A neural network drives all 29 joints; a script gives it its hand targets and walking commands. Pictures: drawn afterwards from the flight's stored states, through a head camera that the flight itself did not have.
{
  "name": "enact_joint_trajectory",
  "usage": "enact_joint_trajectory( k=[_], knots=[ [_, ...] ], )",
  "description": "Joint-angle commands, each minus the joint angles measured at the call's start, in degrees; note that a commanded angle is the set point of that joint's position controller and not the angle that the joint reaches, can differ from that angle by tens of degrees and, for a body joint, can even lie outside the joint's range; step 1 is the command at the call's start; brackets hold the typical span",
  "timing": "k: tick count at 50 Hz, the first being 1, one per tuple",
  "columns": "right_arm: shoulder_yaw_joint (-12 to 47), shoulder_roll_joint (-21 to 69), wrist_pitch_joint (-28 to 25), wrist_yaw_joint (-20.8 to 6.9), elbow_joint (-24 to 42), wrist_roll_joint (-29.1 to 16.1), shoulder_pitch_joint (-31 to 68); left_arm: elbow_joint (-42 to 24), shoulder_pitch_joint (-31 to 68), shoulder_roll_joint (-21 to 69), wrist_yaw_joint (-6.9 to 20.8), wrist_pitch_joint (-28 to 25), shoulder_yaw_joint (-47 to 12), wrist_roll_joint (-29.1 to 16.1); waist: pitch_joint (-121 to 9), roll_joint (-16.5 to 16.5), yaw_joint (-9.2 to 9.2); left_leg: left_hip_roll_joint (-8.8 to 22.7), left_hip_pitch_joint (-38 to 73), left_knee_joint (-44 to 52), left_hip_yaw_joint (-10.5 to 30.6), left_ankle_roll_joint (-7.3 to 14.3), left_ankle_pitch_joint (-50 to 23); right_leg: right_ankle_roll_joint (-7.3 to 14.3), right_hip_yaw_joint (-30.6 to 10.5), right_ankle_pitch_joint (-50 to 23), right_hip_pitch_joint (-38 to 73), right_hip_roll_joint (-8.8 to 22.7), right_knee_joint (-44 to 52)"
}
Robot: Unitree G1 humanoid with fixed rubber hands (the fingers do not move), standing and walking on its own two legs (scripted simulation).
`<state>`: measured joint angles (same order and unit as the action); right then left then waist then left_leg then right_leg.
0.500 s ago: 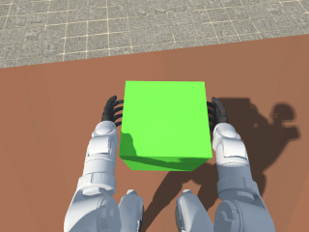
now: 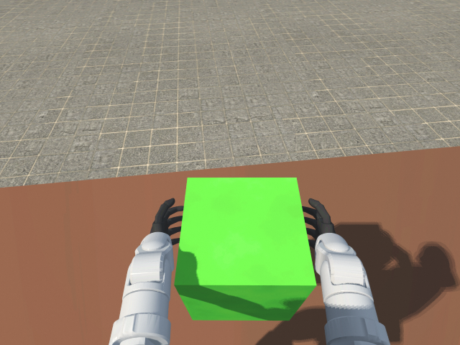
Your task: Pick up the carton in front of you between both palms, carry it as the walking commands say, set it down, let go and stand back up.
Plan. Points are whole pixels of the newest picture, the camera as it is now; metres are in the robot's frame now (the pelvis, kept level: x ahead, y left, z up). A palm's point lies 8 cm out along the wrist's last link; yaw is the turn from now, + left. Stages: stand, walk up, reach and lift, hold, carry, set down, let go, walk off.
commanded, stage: reach and lift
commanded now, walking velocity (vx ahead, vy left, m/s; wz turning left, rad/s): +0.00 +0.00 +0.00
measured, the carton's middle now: (241, 253) +0.31 +0.00 -0.05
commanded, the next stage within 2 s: hold in 1.00 s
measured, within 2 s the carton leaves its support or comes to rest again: neither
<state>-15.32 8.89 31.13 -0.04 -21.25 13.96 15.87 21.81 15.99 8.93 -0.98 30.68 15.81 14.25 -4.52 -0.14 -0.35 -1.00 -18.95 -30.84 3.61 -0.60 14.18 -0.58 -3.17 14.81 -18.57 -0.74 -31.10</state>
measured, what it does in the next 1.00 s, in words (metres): stands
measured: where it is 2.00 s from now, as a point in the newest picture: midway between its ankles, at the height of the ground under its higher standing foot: outside the picture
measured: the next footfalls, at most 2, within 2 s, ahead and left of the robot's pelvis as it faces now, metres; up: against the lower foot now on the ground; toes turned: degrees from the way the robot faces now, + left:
none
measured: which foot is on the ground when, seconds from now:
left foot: down 0.00-1.00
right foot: down 0.00-1.00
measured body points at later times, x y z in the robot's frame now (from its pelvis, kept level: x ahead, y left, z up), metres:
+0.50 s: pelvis -0.01 +0.00 +0.01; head -0.02 +0.00 +0.46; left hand +0.31 +0.15 +0.03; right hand +0.30 -0.15 +0.03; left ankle +0.02 +0.13 -0.73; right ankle +0.01 -0.13 -0.73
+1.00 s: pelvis +0.01 +0.00 +0.01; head -0.02 +0.00 +0.46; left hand +0.31 +0.15 +0.04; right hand +0.31 -0.15 +0.04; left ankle +0.02 +0.13 -0.73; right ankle +0.01 -0.13 -0.73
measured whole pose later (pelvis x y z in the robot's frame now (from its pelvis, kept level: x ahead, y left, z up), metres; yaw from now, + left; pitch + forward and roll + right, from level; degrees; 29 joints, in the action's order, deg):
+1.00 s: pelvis +0.01 +0.00 +0.01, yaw +0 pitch -6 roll +0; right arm -12.7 8.7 39.5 -1.3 -14.8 15.9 14.8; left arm 15.0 14.8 8.7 0.3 39.3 13.0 16.0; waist 2.1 -0.1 -0.2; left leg -0.6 -4.0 -20.9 3.6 -0.5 10.9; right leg -0.5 -3.4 11.4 -3.6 -0.6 -20.9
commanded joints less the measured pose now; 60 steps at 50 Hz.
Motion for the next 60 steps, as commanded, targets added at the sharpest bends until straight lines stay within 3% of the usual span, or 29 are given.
enact_joint_trajectory(
  k=[1, 7, 16, 37, 49, 55, 60],
  knots=[
    [31.3, 55.5, 1.4, -13.5, -1.2, -10.0, 25.3, 0.5, 26.1, 55.2, 14.6, 1.6, -32.3, -10.8, -11.0, -0.1, 0.02, -4.6, 10.4, 6.8, 0.7, 0.8, -10.5, 0.5, -1.0, -11.5, 9.2, -4.4, 7.3],
    [26.5, 54.5, 2.5, -14.5, -3.6, -7.7, 29.8, 2.9, 30.4, 54.3, 15.7, 2.9, -27.3, -8.6, -4.7, 0.2, 0.12, -4.1, 9.8, 8.8, 0.0, 1.1, -2.0, 1.2, -0.8, -2.6, 8.6, -4.0, 9.4],
    [27.6, 55.1, 2.1, -15.0, -1.9, -8.1, 35.3, 1.5, 35.7, 55.5, 15.9, 2.6, -28.4, -9.0, -8.8, 0.2, 0.11, -4.0, 12.4, 8.8, -0.3, 0.9, -2.4, 1.2, -0.3, -3.2, 11.4, -4.2, 9.0],
    [30.4, 52.8, 4.7, -13.8, 5.3, -9.8, 25.7, -6.0, 25.9, 53.3, 14.7, 5.2, -31.4, -10.8, -9.5, 0.3, 0.2, -4.5, 18.2, 11.2, 0.4, 0.4, -15.5, 0.4, -0.8, -15.8, 17.2, -4.8, 11.5],
    [31.8, 51.9, 6.5, -13.1, 8.8, -10.8, 24.1, -9.5, 24.4, 52.0, 14.3, 6.8, -32.6, -11.7, -8.2, 0.0, 0.2, -4.6, 18.7, 11.8, 0.5, 0.4, -15.9, 0.1, -1.0, -16.7, 18.1, -4.7, 12.1],
    [36.3, 51.7, 8.8, -12.6, 15.0, -13.5, 22.0, -15.7, 22.4, 51.7, 13.7, 9.1, -37.1, -14.4, -10.9, 0.1, 0.07, -4.6, 21.2, 12.5, 0.9, 0.1, -20.1, -0.3, -1.4, -21.2, 21.0, -4.6, 12.9],
    [32.6, 48.3, 11.1, -12.4, 12.8, -11.5, 21.1, -13.5, 21.4, 48.6, 13.4, 11.4, -33.5, -12.1, -2.7, 0.1, 0.05, -4.4, 18.6, 14.1, 0.4, 0.4, -10.7, 0.3, -0.9, -11.3, 17.6, -4.3, 14.3]
  ],
)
